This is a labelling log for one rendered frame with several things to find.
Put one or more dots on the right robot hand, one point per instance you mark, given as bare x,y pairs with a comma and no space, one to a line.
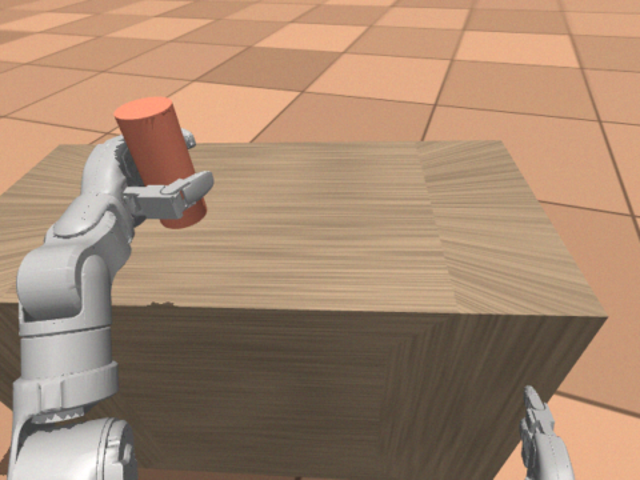
544,454

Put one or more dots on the left robot arm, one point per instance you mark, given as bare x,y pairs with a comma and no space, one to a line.
64,291

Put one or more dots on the left robot hand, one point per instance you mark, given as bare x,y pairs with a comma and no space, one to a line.
110,169

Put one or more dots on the can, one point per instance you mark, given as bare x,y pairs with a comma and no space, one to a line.
154,138

